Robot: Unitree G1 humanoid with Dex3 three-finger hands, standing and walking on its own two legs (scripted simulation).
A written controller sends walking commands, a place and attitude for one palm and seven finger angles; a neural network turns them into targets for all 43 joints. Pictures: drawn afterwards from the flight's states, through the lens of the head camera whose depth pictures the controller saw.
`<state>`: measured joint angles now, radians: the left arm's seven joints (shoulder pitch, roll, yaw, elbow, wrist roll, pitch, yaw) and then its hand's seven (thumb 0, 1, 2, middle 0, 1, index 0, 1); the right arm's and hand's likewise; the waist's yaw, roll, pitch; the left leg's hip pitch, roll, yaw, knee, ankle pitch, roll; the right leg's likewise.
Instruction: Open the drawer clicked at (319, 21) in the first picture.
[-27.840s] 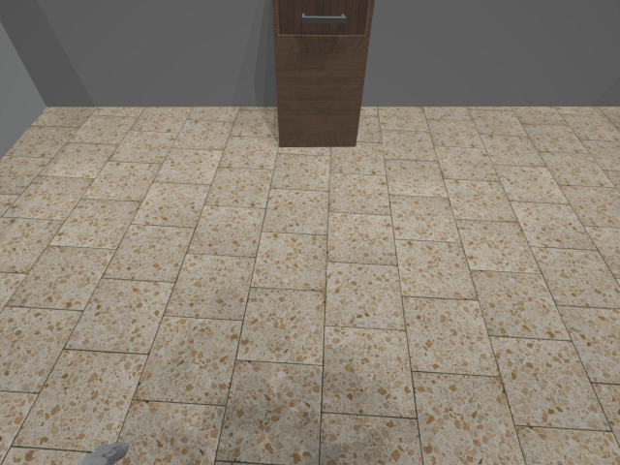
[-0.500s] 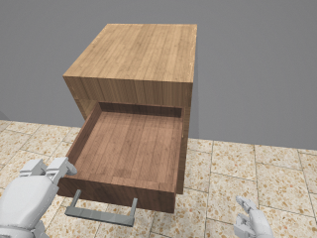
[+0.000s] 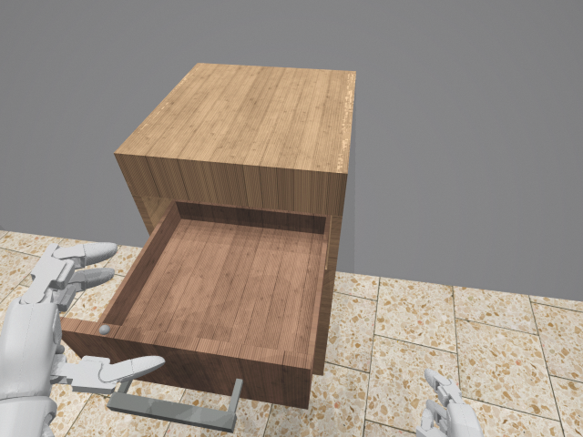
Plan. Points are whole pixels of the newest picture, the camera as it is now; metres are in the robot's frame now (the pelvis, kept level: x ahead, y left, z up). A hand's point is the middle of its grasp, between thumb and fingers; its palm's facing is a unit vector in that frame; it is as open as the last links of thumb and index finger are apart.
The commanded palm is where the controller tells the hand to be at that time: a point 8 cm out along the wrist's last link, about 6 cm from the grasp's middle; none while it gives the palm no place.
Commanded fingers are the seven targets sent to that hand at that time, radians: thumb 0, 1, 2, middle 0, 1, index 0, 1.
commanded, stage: draw the hand back to the body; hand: left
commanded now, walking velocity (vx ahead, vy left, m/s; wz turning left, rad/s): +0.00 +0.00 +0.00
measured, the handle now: (178, 395) +0.20 +0.20 -0.08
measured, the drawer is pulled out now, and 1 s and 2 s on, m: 0.30 0.30 0.30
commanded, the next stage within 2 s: step back with the hand held close in 0.66 s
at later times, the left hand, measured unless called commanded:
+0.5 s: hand (112, 325) +0.18 +0.20 +0.17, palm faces +0.40 -0.81 -0.42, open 8.3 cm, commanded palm +0.13 +0.24 +0.18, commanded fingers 0.00 0.90 0.90 -0.20 -0.30 -0.20 -0.30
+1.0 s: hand (112, 328) +0.18 +0.21 +0.15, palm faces +0.29 -0.82 -0.50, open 7.4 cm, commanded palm +0.12 +0.26 +0.18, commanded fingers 0.00 0.90 0.90 -0.20 -0.30 -0.20 -0.30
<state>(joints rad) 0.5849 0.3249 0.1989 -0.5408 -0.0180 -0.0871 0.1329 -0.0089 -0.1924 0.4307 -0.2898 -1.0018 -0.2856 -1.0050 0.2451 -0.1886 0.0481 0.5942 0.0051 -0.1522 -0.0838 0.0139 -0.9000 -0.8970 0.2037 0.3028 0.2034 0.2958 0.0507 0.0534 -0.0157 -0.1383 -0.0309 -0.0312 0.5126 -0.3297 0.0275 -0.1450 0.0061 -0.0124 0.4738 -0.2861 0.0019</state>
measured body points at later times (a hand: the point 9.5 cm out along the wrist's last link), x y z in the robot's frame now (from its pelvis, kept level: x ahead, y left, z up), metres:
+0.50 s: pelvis +0.00 -0.04 +0.00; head -0.02 -0.07 +0.45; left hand +0.15 +0.24 +0.19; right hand +0.20 -0.26 -0.08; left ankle -0.03 +0.10 -0.74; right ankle -0.02 -0.12 -0.74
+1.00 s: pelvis -0.02 -0.02 +0.00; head +0.01 -0.04 +0.45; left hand +0.16 +0.25 +0.17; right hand +0.16 -0.27 -0.08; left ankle -0.03 +0.10 -0.74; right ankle -0.02 -0.12 -0.74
